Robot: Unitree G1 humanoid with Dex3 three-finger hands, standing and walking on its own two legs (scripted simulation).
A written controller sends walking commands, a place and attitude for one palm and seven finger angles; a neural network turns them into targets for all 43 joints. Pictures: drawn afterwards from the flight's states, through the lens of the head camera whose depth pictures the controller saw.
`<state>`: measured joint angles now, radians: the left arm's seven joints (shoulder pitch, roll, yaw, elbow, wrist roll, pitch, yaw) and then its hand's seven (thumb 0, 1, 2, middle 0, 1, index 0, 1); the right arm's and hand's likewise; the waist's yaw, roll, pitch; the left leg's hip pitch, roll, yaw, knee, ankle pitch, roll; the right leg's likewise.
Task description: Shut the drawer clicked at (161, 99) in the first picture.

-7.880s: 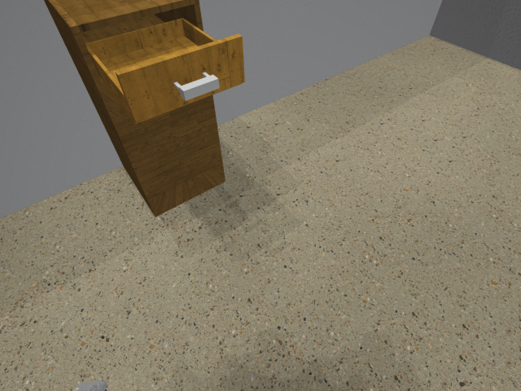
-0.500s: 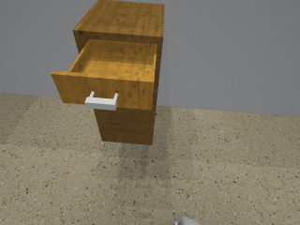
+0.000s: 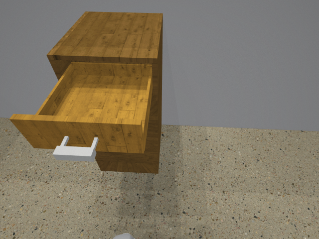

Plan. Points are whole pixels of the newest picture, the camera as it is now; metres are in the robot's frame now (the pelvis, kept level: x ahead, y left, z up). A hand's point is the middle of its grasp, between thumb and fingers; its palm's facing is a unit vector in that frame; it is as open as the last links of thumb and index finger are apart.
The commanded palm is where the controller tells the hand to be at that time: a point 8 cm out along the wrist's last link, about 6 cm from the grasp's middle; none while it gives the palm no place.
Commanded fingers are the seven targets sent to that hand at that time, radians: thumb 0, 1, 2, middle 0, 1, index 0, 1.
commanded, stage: come to a stop and stand still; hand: left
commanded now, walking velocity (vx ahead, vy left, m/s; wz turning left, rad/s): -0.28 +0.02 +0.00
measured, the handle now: (78, 146) +0.35 +0.25 +0.02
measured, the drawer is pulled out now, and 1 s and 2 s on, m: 0.30 0.30 0.30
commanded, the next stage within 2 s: look again from close up in 1.44 s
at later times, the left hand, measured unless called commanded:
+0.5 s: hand out of the picture +0.04 +0.19 -0.18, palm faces +0.03 -0.96 -0.28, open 7.4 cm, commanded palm none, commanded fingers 0.00 0.90 0.90 -0.20 -0.30 -0.20 -0.30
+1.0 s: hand out of the picture -0.01 +0.19 -0.18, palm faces +0.03 -0.97 -0.23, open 7.4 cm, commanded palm none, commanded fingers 0.00 0.90 0.90 -0.20 -0.30 -0.20 -0.30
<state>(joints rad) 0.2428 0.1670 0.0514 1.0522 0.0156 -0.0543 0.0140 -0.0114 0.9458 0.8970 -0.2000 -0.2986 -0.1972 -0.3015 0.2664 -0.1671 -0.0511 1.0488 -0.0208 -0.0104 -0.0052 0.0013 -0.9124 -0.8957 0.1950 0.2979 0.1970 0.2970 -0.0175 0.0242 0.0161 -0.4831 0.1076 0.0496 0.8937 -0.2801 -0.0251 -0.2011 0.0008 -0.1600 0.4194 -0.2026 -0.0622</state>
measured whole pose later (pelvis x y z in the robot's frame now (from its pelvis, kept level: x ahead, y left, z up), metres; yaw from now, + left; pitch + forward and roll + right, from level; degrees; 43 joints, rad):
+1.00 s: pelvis -0.01 +0.01 -0.01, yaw +0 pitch +0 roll +0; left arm 0.30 0.17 0.01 1.07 0.01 0.00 0.04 0.01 0.91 0.90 -0.20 -0.30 -0.20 -0.30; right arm 0.29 -0.19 -0.01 1.01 -0.02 0.00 -0.01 0.00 -0.91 -0.90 0.20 0.30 0.20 0.30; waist 0.00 0.02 0.03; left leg -0.19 0.02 0.05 0.57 -0.37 0.01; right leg -0.27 -0.06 -0.08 0.56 -0.28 0.01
